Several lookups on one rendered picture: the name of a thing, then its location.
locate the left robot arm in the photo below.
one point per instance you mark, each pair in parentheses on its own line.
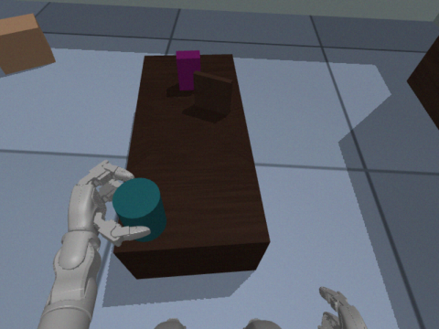
(71,301)

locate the right robot hand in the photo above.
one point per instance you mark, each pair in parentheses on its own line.
(348,316)

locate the left robot hand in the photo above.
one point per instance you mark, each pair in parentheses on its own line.
(87,207)

